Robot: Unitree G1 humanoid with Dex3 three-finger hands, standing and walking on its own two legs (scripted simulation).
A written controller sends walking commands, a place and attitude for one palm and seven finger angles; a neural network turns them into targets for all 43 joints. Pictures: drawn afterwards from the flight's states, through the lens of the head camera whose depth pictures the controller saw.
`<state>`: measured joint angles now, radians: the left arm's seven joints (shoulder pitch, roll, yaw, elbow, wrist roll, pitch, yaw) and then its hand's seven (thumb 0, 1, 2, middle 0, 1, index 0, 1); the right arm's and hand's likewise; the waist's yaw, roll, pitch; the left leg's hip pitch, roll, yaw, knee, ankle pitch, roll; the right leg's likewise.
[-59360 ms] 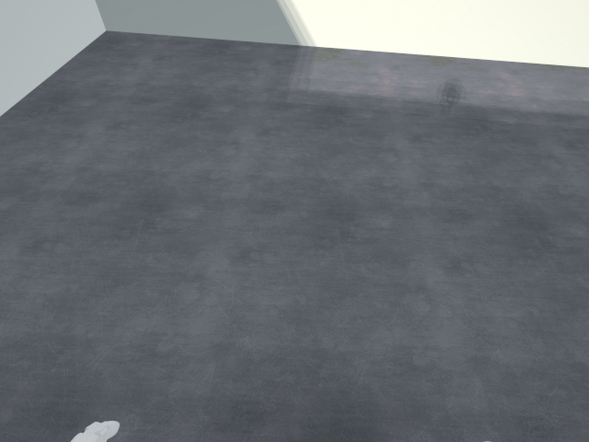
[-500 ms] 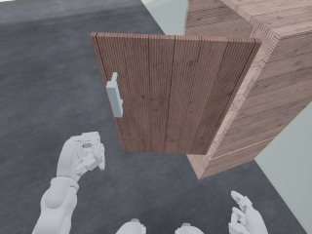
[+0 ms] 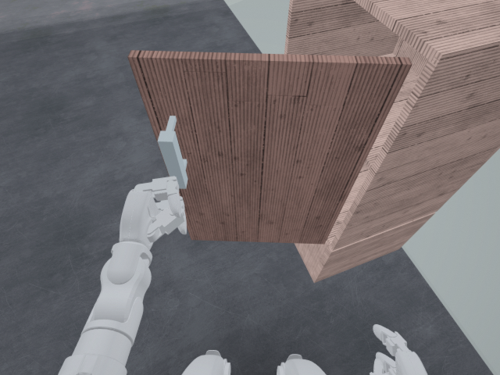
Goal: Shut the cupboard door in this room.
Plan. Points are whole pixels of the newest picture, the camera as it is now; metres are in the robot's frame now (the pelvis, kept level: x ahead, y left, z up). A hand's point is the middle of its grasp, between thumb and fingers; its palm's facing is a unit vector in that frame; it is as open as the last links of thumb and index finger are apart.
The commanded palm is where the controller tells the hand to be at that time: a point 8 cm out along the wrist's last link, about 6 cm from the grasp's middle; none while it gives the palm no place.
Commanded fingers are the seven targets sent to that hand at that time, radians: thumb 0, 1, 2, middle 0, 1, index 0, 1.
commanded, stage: bring the fist close to the handle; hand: left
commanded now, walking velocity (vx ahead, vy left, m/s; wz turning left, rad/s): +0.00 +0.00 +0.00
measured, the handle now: (176, 153) +0.48 +0.15 +0.06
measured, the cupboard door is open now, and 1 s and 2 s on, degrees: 67 65 51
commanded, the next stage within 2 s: push the door shut along its arc in 0.50 s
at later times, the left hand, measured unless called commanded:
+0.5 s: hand (187, 204) +0.37 +0.11 +0.05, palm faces -0.03 -1.00 -0.02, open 3.1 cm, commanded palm +0.35 +0.17 +0.06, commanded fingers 0.00 0.90 0.90 -1.30 -1.50 -1.30 -1.50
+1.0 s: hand (196, 180) +0.41 +0.11 +0.06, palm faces -0.12 -0.99 -0.04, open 3.1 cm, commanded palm +0.41 +0.16 +0.06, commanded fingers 0.00 0.90 0.90 -1.30 -1.50 -1.30 -1.50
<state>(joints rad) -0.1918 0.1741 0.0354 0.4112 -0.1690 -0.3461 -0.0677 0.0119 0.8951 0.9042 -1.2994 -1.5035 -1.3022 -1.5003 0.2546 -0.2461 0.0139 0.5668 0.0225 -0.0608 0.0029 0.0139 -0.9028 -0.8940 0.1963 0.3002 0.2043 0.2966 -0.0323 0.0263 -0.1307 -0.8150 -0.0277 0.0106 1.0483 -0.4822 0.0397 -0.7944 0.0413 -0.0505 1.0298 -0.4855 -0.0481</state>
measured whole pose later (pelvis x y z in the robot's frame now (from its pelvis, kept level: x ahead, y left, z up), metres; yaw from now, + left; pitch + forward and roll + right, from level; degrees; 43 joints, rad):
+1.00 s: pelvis -0.02 +0.00 -0.01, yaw +0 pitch +16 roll -1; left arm -0.62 0.21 0.10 0.88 -0.13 -0.44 -0.10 0.01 0.89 0.90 -1.32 -1.50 -1.30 -1.50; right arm 0.28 -0.25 0.01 0.62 0.02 -0.03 0.02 0.01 -0.90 -0.89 0.20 0.30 0.20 0.30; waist -0.08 0.03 -0.13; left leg -0.90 -0.03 0.02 1.07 -0.46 0.04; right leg -0.88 0.04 -0.05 1.06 -0.46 -0.04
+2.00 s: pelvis -0.02 +0.00 -0.04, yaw -2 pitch +27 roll -3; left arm -1.18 0.45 0.22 1.28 -0.06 -0.32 -0.32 -0.01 0.88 0.92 -1.30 -1.50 -1.30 -1.50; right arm 0.41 -0.27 0.03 0.64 0.00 -0.02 0.03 0.01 -0.90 -0.89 0.20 0.30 0.20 0.30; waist -0.24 0.06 -0.12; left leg -1.19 0.01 0.01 1.23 -0.51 0.04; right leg -1.16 0.07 -0.07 1.17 -0.48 -0.05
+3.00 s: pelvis +0.01 -0.01 -0.02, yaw -2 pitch +28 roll -1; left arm -1.16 0.25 0.31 1.26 0.07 -0.36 0.23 0.02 0.89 0.91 -1.30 -1.50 -1.30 -1.50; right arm 0.49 -0.22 0.01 0.65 -0.09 0.00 0.14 0.01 -0.90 -0.89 0.20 0.30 0.21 0.30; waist -0.26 0.08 -0.15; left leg -1.13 0.01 0.02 1.14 -0.50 0.03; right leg -1.12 0.08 -0.05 1.11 -0.48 -0.06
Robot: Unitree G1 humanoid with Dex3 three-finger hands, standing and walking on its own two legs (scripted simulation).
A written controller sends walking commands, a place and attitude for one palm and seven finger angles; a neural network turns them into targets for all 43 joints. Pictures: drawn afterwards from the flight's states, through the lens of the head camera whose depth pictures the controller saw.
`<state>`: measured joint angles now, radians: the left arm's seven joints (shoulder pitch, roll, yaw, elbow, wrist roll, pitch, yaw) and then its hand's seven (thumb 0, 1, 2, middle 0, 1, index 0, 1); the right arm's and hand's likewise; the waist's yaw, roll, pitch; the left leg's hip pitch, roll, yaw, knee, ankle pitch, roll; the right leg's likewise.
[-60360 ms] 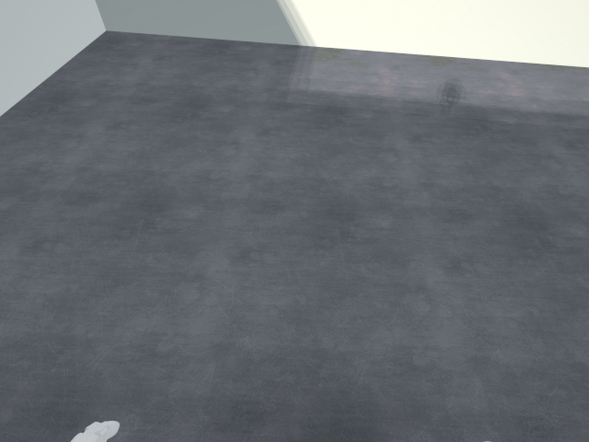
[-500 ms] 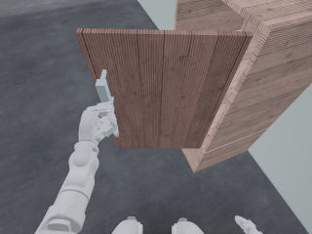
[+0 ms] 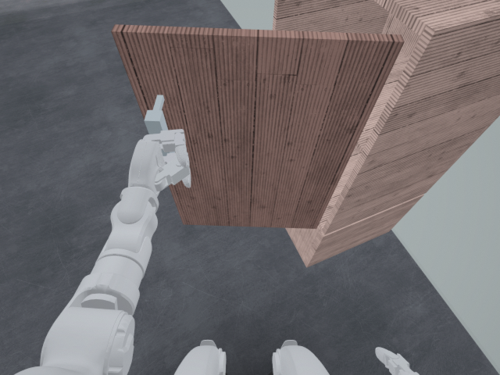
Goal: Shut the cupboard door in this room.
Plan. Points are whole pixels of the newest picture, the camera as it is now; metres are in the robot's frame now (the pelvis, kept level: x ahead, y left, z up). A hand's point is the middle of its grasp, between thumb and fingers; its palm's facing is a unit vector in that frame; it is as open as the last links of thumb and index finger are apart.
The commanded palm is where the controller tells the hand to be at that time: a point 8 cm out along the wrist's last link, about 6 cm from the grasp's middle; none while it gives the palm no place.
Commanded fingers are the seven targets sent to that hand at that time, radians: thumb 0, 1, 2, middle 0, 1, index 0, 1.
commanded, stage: push the door shut along its arc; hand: left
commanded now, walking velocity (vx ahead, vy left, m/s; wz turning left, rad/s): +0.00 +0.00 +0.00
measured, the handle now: (164, 134) +0.51 +0.15 +0.06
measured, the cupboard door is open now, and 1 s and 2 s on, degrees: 65 51 37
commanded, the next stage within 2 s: pull the fist back off the door in 1.48 s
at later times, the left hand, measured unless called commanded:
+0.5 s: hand (203, 139) +0.49 +0.08 +0.06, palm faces -0.24 -0.97 -0.03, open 3.1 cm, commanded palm +0.49 +0.13 +0.06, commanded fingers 0.00 0.90 0.90 -1.30 -1.50 -1.30 -1.50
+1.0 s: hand (220, 116) +0.55 +0.05 +0.06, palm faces -0.35 -0.94 -0.04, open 3.0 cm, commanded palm +0.56 +0.09 +0.06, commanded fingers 0.00 0.90 0.90 -1.30 -1.50 -1.30 -1.50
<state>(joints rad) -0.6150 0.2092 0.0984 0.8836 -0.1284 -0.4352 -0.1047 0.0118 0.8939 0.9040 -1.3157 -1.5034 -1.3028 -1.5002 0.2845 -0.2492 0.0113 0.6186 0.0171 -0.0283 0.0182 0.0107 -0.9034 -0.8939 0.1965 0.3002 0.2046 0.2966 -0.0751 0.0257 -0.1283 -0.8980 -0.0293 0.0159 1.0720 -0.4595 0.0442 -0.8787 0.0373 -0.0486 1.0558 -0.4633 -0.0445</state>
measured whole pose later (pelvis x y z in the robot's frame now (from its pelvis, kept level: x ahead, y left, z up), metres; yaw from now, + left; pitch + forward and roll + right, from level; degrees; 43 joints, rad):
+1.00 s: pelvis +0.00 +0.00 -0.03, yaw -2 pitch +27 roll -3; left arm -1.18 0.45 0.22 1.28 -0.06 -0.32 -0.32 -0.01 0.88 0.92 -1.30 -1.50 -1.30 -1.50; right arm 0.41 -0.27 0.03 0.64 0.00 -0.02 0.03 0.01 -0.90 -0.89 0.20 0.30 0.20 0.30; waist -0.24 0.06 -0.12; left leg -1.19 0.01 0.01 1.23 -0.51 0.04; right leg -1.16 0.07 -0.07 1.17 -0.48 -0.05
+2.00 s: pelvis +0.02 -0.01 -0.02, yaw -2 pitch +28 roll -1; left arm -1.16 0.25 0.31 1.26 0.07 -0.36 0.23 0.02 0.89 0.91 -1.30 -1.50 -1.30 -1.50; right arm 0.49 -0.22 0.01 0.65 -0.09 0.00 0.14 0.01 -0.90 -0.89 0.20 0.30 0.21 0.30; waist -0.26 0.08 -0.15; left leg -1.13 0.01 0.02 1.14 -0.50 0.03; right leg -1.12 0.08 -0.05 1.11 -0.48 -0.06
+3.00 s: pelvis +0.03 -0.01 +0.04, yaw -1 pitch +11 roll +0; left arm -0.34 0.14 0.04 0.50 -0.13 -0.33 0.06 0.01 0.90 0.90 -1.30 -1.50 -1.30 -1.50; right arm 0.36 -0.25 -0.01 0.61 0.03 0.02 0.03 0.01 -0.90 -0.89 0.20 0.30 0.20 0.30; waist -0.06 0.04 -0.10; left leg -0.61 -0.01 0.02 0.82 -0.40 0.03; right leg -0.59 0.06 -0.02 0.80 -0.40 -0.05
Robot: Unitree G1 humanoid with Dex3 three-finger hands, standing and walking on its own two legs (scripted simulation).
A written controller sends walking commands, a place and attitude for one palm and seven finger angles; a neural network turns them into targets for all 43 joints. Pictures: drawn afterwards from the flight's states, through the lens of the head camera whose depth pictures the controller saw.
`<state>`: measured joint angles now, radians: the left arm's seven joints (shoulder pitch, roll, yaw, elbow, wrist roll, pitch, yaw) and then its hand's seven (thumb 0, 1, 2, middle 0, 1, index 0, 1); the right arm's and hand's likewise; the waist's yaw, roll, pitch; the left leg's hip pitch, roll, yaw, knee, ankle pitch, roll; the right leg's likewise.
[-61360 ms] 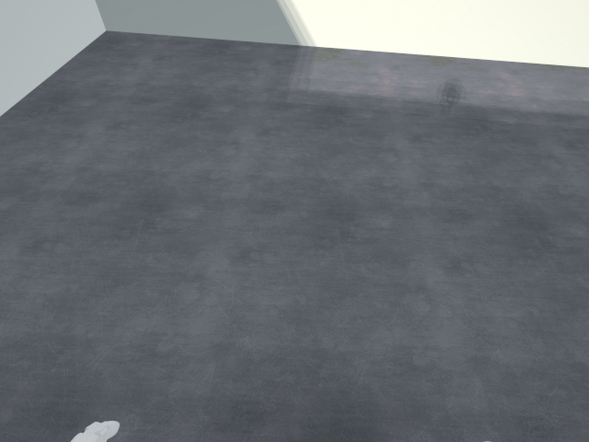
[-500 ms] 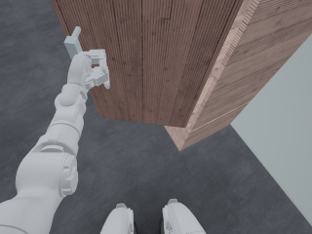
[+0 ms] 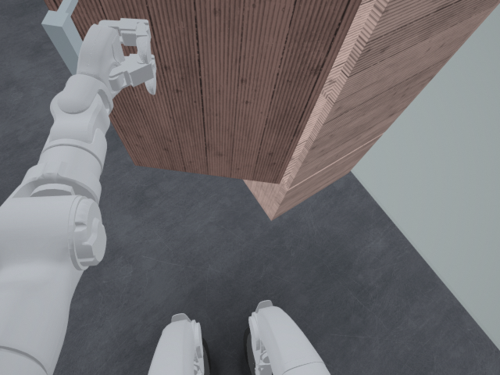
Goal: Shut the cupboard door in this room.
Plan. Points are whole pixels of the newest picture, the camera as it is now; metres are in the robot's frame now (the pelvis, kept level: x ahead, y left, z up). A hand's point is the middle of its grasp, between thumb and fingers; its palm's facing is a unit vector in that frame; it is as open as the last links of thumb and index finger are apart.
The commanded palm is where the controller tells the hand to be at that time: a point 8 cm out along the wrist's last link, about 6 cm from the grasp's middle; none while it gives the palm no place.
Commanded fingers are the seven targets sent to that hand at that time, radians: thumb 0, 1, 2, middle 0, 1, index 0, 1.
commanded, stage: push the door shut along its arc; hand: left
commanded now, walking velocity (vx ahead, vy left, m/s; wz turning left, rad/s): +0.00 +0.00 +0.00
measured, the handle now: (83, 49) +0.59 +0.16 +0.09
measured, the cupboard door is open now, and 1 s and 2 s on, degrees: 51 37 37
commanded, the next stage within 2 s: pull the fist back off the door in 0.48 s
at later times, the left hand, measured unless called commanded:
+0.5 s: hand (167, 48) +0.58 +0.05 +0.10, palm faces -0.41 -0.91 -0.03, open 3.5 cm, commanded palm +0.61 +0.06 +0.10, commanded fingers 0.00 0.90 0.90 -1.30 -1.50 -1.30 -1.50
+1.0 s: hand (186, 47) +0.59 +0.02 +0.09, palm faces +0.05 -1.00 -0.02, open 3.1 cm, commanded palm +0.54 +0.07 +0.10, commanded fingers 0.00 0.90 0.90 -1.30 -1.50 -1.30 -1.50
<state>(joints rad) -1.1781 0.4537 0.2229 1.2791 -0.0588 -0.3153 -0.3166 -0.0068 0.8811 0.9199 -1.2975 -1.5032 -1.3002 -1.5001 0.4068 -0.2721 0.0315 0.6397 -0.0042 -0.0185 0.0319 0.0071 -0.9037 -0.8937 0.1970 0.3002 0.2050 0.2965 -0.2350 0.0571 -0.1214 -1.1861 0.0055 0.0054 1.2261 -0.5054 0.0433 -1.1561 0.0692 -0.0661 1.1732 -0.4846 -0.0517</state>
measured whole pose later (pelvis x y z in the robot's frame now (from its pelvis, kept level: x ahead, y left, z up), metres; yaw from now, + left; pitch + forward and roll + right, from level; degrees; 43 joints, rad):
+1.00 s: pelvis +0.02 -0.01 +0.01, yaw +0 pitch +28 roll -1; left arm -1.16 0.25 0.31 1.26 0.07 -0.36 0.23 0.02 0.89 0.91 -1.30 -1.50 -1.30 -1.50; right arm 0.49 -0.22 0.01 0.65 -0.09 0.00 0.14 0.01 -0.90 -0.89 0.20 0.30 0.21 0.30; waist -0.26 0.08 -0.15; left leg -1.13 0.01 0.02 1.14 -0.50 0.03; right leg -1.12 0.08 -0.05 1.11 -0.48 -0.06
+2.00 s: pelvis +0.03 -0.01 +0.07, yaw +1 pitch +11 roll +0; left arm -0.34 0.14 0.04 0.50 -0.13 -0.33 0.06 0.01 0.90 0.90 -1.30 -1.50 -1.30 -1.50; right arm 0.36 -0.25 -0.01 0.61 0.03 0.02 0.03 0.01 -0.90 -0.89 0.20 0.30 0.20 0.30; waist -0.06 0.04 -0.10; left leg -0.61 -0.01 0.02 0.82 -0.40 0.03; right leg -0.59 0.06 -0.02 0.80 -0.40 -0.05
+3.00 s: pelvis +0.03 +0.01 +0.11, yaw +3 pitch -4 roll -1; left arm 0.47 0.34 0.33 -0.38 -0.08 -0.05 0.10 0.01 0.89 0.90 -0.24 -0.34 -0.24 -0.34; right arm 0.21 -0.25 0.01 0.62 0.03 -0.07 -0.06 0.02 -0.90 -0.89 0.20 0.30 0.20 0.30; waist 0.07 0.08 -0.01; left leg -0.12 -0.06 0.00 0.43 -0.24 0.06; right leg -0.10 0.02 -0.02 0.41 -0.24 -0.02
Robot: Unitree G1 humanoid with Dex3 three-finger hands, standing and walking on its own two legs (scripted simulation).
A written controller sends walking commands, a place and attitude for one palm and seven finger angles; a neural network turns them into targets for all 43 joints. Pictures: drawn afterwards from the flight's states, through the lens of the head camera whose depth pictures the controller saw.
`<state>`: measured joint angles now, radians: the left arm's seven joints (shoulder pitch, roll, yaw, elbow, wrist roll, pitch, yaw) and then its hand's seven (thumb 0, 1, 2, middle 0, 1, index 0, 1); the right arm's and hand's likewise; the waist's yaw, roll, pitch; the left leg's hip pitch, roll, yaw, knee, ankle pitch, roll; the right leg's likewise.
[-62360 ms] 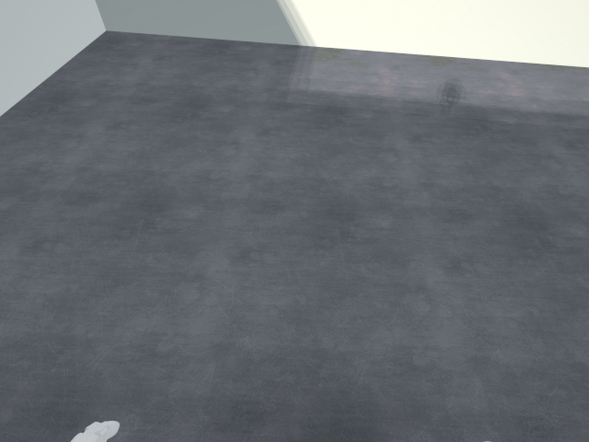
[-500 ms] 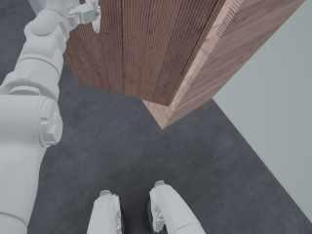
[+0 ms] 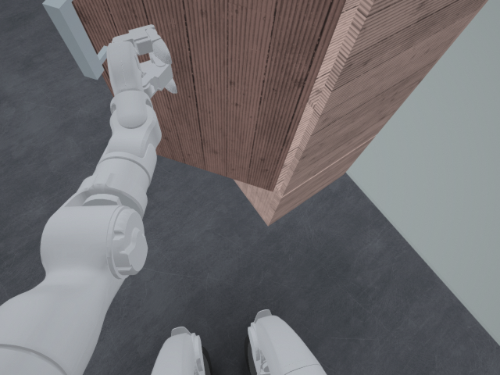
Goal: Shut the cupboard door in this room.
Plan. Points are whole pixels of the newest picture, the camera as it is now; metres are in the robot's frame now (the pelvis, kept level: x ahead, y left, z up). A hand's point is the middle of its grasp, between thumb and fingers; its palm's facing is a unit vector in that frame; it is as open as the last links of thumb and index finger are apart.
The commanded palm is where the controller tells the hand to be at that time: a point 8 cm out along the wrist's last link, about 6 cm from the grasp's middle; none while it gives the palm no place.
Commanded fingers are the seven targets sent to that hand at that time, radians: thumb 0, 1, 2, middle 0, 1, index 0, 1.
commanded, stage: pull the fist back off the door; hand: left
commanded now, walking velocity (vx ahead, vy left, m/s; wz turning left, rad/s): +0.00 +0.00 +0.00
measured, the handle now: (84, 32) +0.65 +0.15 +0.08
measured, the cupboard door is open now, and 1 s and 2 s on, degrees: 37 37 37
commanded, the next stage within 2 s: draw the hand back to the body in 0.46 s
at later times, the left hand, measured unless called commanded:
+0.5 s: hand (167, 115) +0.48 +0.04 +0.08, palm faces +0.03 -1.00 -0.05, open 3.1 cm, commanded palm +0.47 +0.09 +0.08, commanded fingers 0.00 0.90 0.90 -1.30 -1.50 -1.30 -1.50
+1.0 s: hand (89, 158) +0.39 +0.11 +0.14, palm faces +0.03 -1.00 -0.03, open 3.1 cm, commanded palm +0.34 +0.16 +0.15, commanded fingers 0.00 0.90 0.90 -1.25 -1.44 -1.25 -1.44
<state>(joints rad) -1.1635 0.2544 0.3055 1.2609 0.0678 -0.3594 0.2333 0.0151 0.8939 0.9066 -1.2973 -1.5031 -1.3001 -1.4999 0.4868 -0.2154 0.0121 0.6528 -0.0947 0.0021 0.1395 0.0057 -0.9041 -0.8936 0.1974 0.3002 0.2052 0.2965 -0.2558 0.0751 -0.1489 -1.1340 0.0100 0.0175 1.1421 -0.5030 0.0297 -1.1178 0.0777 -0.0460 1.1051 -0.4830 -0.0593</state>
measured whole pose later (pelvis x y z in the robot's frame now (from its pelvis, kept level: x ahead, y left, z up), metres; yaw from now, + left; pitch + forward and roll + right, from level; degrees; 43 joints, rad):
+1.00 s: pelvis +0.01 +0.00 +0.06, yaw +1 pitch +11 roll +0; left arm -0.34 0.14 0.04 0.50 -0.13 -0.33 0.06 0.01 0.90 0.90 -1.30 -1.50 -1.30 -1.50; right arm 0.36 -0.25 -0.01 0.61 0.03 0.02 0.03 0.01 -0.90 -0.89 0.20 0.30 0.20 0.30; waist -0.06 0.04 -0.10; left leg -0.61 -0.01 0.02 0.82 -0.40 0.03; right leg -0.59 0.06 -0.02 0.80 -0.40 -0.05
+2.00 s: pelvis +0.01 +0.02 +0.10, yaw +3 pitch -4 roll -1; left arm 0.47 0.34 0.33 -0.38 -0.08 -0.05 0.10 0.01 0.89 0.90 -0.24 -0.34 -0.24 -0.34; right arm 0.21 -0.25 0.01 0.62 0.03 -0.07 -0.06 0.02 -0.90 -0.89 0.20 0.30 0.20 0.30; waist 0.07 0.08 -0.01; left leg -0.12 -0.06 0.00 0.43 -0.24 0.06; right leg -0.10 0.02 -0.02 0.41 -0.24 -0.02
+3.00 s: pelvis -0.05 +0.04 +0.08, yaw +1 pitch +0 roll -1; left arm 0.53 0.42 0.43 -0.46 -0.03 -0.21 0.13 0.01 0.88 0.90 -0.21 -0.31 -0.21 -0.30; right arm 0.22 -0.23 0.00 0.54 0.02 -0.01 -0.08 0.01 -0.90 -0.89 0.20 0.30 0.21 0.30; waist 0.01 0.00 -0.01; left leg -0.38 -0.05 0.05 0.59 -0.23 0.10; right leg -0.37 0.02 0.01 0.57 -0.21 0.01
